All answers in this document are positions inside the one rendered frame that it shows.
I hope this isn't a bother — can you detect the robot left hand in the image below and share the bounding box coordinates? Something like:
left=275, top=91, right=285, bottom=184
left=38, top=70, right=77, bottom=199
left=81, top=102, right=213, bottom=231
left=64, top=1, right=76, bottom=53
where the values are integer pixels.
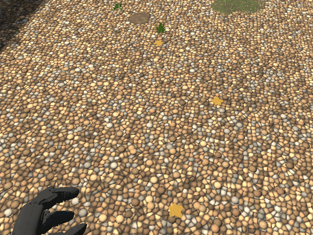
left=10, top=186, right=87, bottom=235

